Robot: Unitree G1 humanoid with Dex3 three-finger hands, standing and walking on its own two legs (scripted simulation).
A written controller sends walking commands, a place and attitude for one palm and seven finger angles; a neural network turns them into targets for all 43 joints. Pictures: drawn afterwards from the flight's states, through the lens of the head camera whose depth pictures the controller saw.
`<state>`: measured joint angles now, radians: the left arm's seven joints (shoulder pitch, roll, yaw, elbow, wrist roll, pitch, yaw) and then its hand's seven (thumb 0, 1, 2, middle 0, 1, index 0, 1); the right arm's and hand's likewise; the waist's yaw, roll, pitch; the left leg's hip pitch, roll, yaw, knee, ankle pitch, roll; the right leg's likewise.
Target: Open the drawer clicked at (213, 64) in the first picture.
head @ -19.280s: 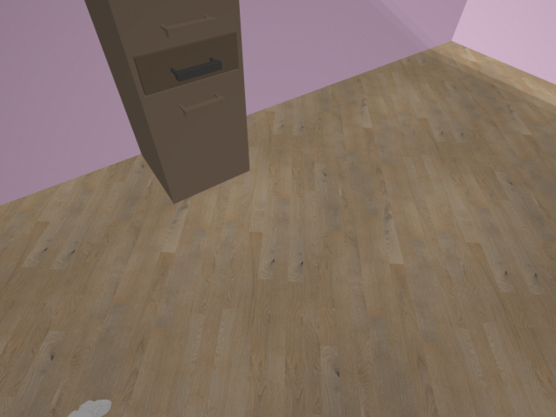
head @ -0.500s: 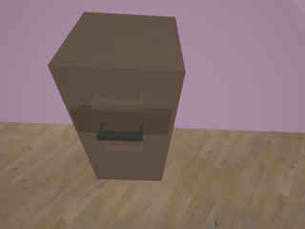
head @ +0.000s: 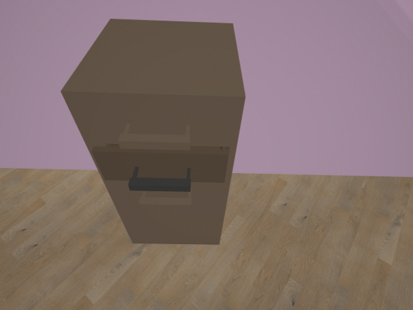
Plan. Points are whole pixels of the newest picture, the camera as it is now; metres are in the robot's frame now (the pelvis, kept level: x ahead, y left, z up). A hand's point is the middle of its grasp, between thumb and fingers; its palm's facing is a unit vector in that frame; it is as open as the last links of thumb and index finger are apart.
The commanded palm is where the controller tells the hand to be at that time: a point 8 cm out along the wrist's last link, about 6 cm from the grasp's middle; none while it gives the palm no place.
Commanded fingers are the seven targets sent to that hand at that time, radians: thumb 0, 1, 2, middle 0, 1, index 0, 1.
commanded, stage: look again from close up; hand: left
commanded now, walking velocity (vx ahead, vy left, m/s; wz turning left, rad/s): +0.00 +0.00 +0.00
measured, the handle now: (161, 177) +0.49 +0.16 -0.13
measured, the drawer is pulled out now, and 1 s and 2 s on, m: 0.03 0.03 0.03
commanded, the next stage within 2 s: raise the hand with hooked fingers in 0.06 s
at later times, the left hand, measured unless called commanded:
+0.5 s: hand (128, 268) +0.20 +0.17 -0.04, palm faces +0.07 -0.22 -0.97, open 16.2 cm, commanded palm +0.14 +0.20 -0.03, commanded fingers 0.00 -0.50 0.30 -0.20 -0.57 -0.20 -0.57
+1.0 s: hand (130, 252) +0.23 +0.17 -0.02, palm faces +0.02 -0.10 -1.00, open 14.9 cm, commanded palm +0.20 +0.18 +0.04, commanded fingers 0.00 -0.50 0.30 -0.26 -0.94 -0.26 -0.94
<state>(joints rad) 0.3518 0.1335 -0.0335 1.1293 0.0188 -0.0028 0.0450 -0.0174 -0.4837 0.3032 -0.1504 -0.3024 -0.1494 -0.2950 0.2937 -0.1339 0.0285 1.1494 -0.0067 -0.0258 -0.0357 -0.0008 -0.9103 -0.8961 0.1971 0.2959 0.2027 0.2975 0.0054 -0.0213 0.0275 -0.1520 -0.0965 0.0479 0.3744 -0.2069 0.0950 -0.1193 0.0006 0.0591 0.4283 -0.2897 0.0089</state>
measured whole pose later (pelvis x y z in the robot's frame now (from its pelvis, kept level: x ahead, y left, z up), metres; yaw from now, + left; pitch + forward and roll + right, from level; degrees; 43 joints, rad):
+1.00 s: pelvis -0.02 -0.07 -0.03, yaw -3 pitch +8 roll +3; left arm 0.24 0.35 -0.04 0.07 1.00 0.03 0.35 -0.01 -0.49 0.30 -0.25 -0.81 -0.25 -0.80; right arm 0.08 -0.21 0.02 0.62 -0.04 0.10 -0.03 0.01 -0.91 -0.90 0.20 0.30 0.21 0.30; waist 0.09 0.03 -0.09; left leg -0.52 -0.04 -0.01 0.72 -0.33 0.00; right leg -0.52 0.08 -0.01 0.77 -0.39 -0.11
